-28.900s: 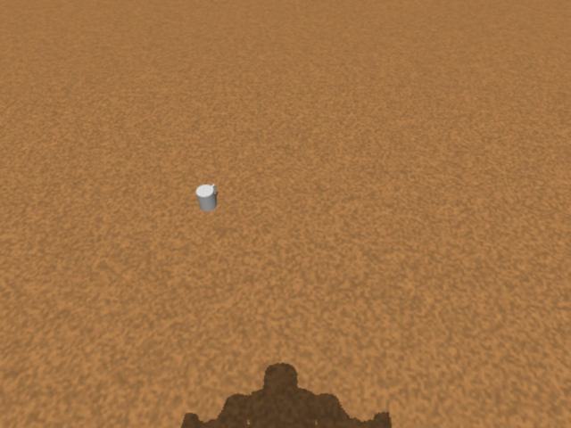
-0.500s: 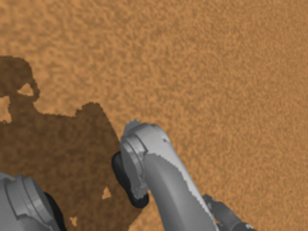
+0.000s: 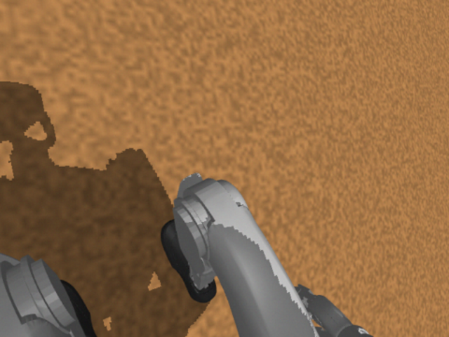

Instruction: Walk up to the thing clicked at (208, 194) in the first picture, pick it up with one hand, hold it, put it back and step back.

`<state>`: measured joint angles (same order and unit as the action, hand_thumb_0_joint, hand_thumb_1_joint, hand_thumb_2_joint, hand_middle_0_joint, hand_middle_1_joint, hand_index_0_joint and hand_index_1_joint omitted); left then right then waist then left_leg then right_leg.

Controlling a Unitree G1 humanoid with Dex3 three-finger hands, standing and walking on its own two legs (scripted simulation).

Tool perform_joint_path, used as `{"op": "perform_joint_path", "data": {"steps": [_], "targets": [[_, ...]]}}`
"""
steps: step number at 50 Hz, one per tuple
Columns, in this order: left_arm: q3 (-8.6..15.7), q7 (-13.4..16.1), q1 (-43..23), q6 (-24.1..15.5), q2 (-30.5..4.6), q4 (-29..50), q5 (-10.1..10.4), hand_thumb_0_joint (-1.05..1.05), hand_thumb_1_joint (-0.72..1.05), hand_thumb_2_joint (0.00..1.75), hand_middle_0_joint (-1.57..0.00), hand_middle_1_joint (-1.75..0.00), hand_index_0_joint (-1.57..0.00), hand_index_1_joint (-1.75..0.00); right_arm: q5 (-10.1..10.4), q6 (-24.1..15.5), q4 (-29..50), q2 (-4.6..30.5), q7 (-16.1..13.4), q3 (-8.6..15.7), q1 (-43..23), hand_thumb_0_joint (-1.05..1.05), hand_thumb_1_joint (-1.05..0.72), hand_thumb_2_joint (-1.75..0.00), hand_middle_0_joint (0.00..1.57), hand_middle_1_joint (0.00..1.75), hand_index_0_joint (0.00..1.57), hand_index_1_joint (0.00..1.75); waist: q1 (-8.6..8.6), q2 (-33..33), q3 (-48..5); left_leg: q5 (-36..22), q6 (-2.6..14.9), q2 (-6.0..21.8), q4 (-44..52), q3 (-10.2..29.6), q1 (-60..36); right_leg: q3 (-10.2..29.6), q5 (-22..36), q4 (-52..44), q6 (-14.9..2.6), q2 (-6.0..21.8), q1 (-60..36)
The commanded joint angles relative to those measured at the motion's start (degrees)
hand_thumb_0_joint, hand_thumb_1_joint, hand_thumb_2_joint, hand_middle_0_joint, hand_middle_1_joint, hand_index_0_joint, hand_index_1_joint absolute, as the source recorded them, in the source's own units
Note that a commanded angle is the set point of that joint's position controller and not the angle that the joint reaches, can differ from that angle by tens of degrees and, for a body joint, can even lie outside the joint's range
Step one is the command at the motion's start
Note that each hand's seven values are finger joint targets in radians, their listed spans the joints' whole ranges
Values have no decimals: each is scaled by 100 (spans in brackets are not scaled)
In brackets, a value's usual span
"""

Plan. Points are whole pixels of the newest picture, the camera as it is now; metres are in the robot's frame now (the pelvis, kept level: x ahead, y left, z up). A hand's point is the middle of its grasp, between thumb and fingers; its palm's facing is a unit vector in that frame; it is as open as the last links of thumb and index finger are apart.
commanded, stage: rest palm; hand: left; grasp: from above
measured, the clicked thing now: out of the picture +0.55 +0.33 -0.27
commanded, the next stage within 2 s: close in 1.28 s
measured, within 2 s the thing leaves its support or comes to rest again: neither
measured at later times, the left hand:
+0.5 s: hand out of the picture +0.51 +0.33 -0.24, palm faces -0.44 -0.15 -0.89, open 14.3 cm
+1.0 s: hand out of the picture +0.51 +0.33 -0.24, palm faces -0.44 -0.14 -0.89, open 14.1 cm
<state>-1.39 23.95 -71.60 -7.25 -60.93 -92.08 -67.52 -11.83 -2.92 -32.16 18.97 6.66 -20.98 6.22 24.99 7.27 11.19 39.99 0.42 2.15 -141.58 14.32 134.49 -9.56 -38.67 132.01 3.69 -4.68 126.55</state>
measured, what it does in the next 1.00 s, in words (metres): stands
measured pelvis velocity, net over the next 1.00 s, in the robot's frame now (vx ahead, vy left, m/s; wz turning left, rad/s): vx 0.00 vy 0.00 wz -0.02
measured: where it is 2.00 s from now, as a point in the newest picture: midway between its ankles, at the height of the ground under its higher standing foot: (143, 306)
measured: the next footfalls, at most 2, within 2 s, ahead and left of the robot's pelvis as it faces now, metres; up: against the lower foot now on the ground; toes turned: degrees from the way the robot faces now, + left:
none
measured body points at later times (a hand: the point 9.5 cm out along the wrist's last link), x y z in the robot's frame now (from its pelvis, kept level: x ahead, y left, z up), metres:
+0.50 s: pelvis +0.00 +0.00 +0.00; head +0.30 +0.13 +0.30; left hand +0.53 +0.34 -0.19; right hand +0.04 -0.24 -0.05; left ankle +0.06 +0.13 -0.29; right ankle +0.11 -0.12 -0.29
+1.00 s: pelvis +0.00 +0.00 +0.00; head +0.30 +0.13 +0.31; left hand +0.53 +0.33 -0.19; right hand +0.04 -0.24 -0.05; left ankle +0.06 +0.13 -0.29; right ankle +0.11 -0.12 -0.29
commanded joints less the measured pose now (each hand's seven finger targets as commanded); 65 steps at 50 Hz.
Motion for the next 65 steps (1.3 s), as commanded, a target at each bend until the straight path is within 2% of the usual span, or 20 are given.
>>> {"op": "perform_joint_path", "data": {"steps": [1, 5, 7, 11, 14, 16, 18, 23, 24, 26, 29, 34, 37, 40, 48, 51, 53, 55, 59, 65], "targets": [[-86, -14, -1058, -1, -836, 312, -101, 0, -56, 99, -6, -109, -6, -108, -6, 14, -166, 1849, -94, 525, 1220, 0, -91, -91, 20, 30, 20, 30, 326, -2768, -3623, -1101, 90, 154, 1426, -390, -2714, -538, 1399, -1152, -466, -180, -2236], [-141, 28, -1073, -18, -739, 108, -113, 0, -57, 102, -6, -108, -5, -108, 4, 1, -167, 1858, -104, 457, 1223, 0, -91, -90, 20, 30, 20, 30, 452, -2710, -3387, -1119, 68, 159, 1389, -324, -2677, -584, 1384, -1146, -498, -174, -2003], [-60, 98, -1252, -53, -884, 243, -147, 0, -56, 101, -6, -107, -5, -108, -9, -7, -182, 1888, -117, 451, 1251, 0, -91, -90, 20, 30, 20, 30, 412, -2805, -3480, -1185, 49, 159, 1382, -319, -2719, -589, 1427, -1118, -506, -158, -2024], [-145, 86, -1211, -38, -709, 120, -45, 0, -56, 99, -6, -106, -5, -107, -43, -44, -162, 1873, -98, 419, 1243, 0, -91, -90, 20, 30, 20, 30, 513, -2725, -3353, -1100, 70, 168, 1361, -324, -2647, -603, 1410, -1169, -474, -176, -2036], [-108, 95, -1418, -76, -821, 290, -14, 0, -57, 99, -6, -106, -5, -107, -63, -59, -213, 1911, -116, 405, 1317, 0, -91, -90, 20, 30, 20, 30, 542, -2865, -3478, -1251, 53, 172, 1331, -329, -2723, -615, 1537, -1150, -474, -173, -2150], [-169, 56, -1226, -54, -810, 187, 11, 0, -57, 100, -6, -106, -5, -107, -67, -82, -178, 1859, -99, 369, 1294, 0, -91, -90, 20, 30, 20, 30, 524, -2732, -3565, -1341, 91, 179, 1286, -354, -2787, -596, 1628, -1184, -432, -207, -2311], [-235, 30, -1225, -65, -636, 119, 73, 0, -56, 98, -5, -107, -5, -107, -92, -87, -145, 1884, -78, 352, 1336, 0, -91, -90, 20, 30, 20, 30, 625, -2763, -3447, -1353, 71, 182, 1323, -316, -2794, -632, 1632, -1184, -440, -201, -2282], [-199, -52, -1302, -107, -695, 324, 67, 0, -57, 99, -6, -106, -5, -107, -72, -94, -86, 1970, -66, 331, 1281, 0, -91, -90, 20, 30, 20, 30, 549, -2991, -3344, -1385, -6, 194, 1318, -231, -2901, -675, 1548, -1128, -519, -162, -1967], [-272, -67, -1116, -90, -654, 186, 57, 0, -58, 101, -6, -106, -5, -107, -94, -85, -110, 1927, -61, 315, 1282, 0, -91, -90, 20, 30, 20, 30, 566, -2942, -3396, -1406, 25, 198, 1308, -274, -2956, -655, 1600, -1173, -482, -198, -2124], [-294, -55, -1285, -115, -668, 320, 57, 0, -57, 101, -6, -106, -5, -107, -78, -86, -89, 1956, -63, 311, 1310, 0, -91, -90, 20, 30, 20, 30, 613, -2915, -3397, -1409, 40, 181, 1273, -286, -2882, -641, 1649, -1190, -474, -201, -2173], [-214, -13, -1275, -123, -767, 278, 23, 0, -57, 100, -6, -105, -5, -106, -86, -74, -83, 1977, -59, 324, 1293, 0, -91, -90, 20, 30, 20, 30, 522, -2917, -3279, -1188, 4, 187, 1364, -247, -2793, -687, 1435, -1166, -515, -202, -2019], [-299, 39, -1310, -149, -711, 215, 0, 0, -56, 99, -6, -106, -5, -106, -95, -91, -9, 1988, -71, 310, 1228, 0, -91, -90, 20, 30, 20, 30, 619, -2900, -3182, -974, 12, 181, 1413, -235, -2762, -693, 1345, -1185, -494, -209, -2043], [-221, 121, -1408, -159, -820, 204, -41, 0, -55, 99, -6, -106, -6, -106, -96, -89, -61, 2006, -84, 288, 1226, 0, -91, -90, 20, 30, 20, 30, 596, -2899, -3227, -1005, 1, 200, 1386, -192, -2779, -722, 1374, -1156, -495, -193, -1941], [-298, 112, -1367, -113, -688, 178, -34, 0, -54, 98, -6, -106, -6, -106, -96, -121, -47, 1986, -78, 283, 1222, 0, -91, -90, 20, 30, 20, 30, 657, -2862, -3216, -1152, 18, 197, 1356, -213, -2838, -697, 1507, -1177, -476, -194, -1998], [-257, 154, -1426, -36, -868, 187, -7, 0, -53, 100, -7, -108, -7, -108, -119, -117, -99, 1946, -65, 273, 1263, 0, -91, -90, 20, 30, 20, 30, 633, -3062, -3430, -1257, 20, 214, 1411, -257, -2913, -674, 1622, -1188, -457, -234, -2273], [-264, 107, -1363, -10, -726, 202, 1, 0, -52, 100, -8, -108, -7, -108, -115, -106, -42, 2030, -58, 268, 1254, 0, -91, -90, 20, 30, 20, 30, 687, -3017, -3263, -1347, -8, 217, 1369, -195, -2935, -716, 1644, -1168, -494, -195, -2078], [-221, 106, -1348, -7, -849, 144, -8, 0, -52, 99, -7, -108, -7, -108, -101, -105, -3, 2015, -66, 263, 1196, 0, -91, -90, 20, 30, 20, 30, 637, -2883, -3200, -1160, 6, 198, 1366, -250, -2686, -685, 1517, -1211, -496, -202, -2123], [-140, 104, -1379, -8, -1002, 275, -24, 0, -51, 99, -7, -109, -7, -109, -106, -108, -34, 1986, -59, 239, 1276, 0, -91, -90, 20, 30, 20, 30, 592, -3043, -3393, -1314, -8, 221, 1372, -256, -2868, -665, 1629, -1197, -479, -202, -2264], [-138, 94, -1314, -7, -891, 193, -26, 0, -50, 98, -7, -110, -8, -109, -118, -96, -3, 2010, -61, 274, 1246, 0, -91, -90, 20, 30, 20, 30, 607, -2970, -3373, -1167, -5, 218, 1389, -227, -2836, -714, 1489, -1218, -498, -214, -2120], [-148, 49, -1249, -20, -830, 254, -43, 0, -46, 105, -10, -113, -10, -113, -90, -84, 9, 2037, -59, 309, 1235, 0, -91, -90, 20, 30, 20, 30, 575, -3013, -3259, -1311, -27, 217, 1328, -231, -2874, -710, 1543, -1193, -529, -205, -1991]]}}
